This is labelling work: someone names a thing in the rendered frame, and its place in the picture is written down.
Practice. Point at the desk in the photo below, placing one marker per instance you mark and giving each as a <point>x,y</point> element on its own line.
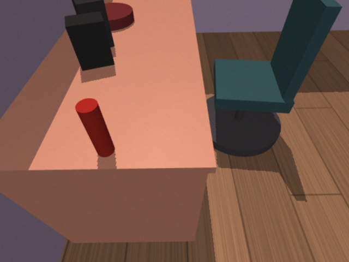
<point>154,105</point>

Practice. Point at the office chair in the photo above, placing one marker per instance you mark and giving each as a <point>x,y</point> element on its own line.
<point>248,94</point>

